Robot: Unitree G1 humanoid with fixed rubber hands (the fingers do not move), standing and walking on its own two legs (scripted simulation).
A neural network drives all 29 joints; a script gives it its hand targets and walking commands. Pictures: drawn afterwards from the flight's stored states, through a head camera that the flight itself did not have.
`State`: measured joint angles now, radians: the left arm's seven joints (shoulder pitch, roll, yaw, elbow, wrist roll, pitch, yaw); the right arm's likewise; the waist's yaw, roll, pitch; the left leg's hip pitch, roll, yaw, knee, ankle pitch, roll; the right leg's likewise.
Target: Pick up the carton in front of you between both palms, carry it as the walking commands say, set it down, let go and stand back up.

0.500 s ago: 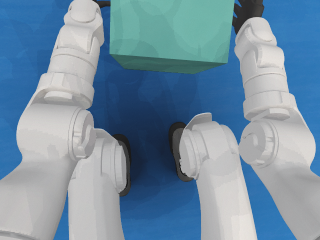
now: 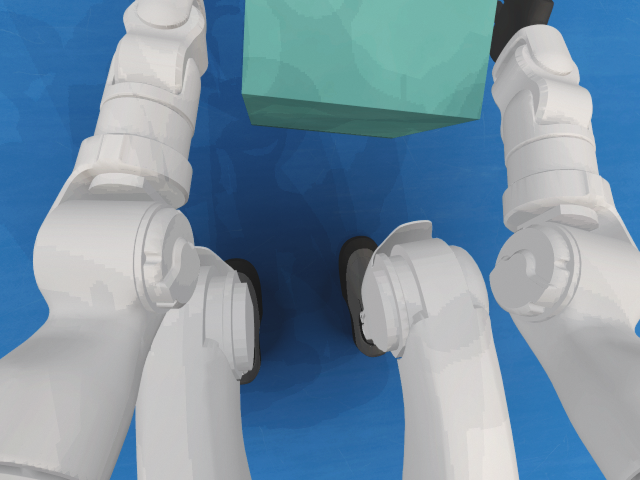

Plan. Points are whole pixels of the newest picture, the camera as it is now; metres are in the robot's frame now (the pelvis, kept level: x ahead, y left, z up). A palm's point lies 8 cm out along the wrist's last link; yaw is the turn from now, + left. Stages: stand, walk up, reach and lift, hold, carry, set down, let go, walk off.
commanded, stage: set down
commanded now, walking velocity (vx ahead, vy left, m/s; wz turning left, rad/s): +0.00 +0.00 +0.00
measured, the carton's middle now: (347, 30) +0.53 -0.07 -0.23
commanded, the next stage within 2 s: let go in 1.42 s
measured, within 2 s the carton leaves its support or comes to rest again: neither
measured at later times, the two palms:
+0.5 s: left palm out of the picture +0.57 +0.13 -0.14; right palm (542, 38) +0.50 -0.24 -0.14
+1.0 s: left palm out of the picture +0.57 +0.14 +0.02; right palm out of the picture +0.49 -0.24 +0.03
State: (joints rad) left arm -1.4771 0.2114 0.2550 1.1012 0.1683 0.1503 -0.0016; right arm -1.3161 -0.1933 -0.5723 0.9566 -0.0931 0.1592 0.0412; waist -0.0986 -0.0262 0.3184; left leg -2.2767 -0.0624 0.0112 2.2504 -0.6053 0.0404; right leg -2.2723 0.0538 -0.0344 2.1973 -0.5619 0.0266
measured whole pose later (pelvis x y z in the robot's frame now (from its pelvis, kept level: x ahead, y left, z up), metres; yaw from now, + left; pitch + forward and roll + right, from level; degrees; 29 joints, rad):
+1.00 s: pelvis +0.01 -0.01 +0.13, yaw +1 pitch +46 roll -1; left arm -1.27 0.38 0.12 0.97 -0.04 0.19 0.03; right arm -1.05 -0.20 -0.31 0.75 0.14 0.17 -0.10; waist -0.13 0.02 -0.01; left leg -2.05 -0.06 -0.01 1.78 -0.53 0.01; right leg -2.06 0.05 -0.01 1.74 -0.49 0.00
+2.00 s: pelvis +0.11 -0.02 +0.38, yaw +2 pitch +24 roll +1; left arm -0.25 0.17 0.15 0.61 0.06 0.04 0.04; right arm -0.13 -0.20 -0.10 0.53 0.03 0.02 0.09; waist -0.09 -0.02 -0.06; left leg -0.82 -0.04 -0.05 0.72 -0.32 0.00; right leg -0.85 0.05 0.03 0.73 -0.30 -0.03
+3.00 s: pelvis +0.14 -0.01 +0.41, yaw +1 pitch +2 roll +0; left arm 0.32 0.25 0.03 0.69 0.03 -0.05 0.00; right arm 0.28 -0.27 -0.01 0.63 -0.04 -0.05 -0.02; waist 0.00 0.04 -0.04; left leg -0.21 -0.02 -0.03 0.51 -0.34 0.02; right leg -0.23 0.06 0.06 0.51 -0.31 -0.03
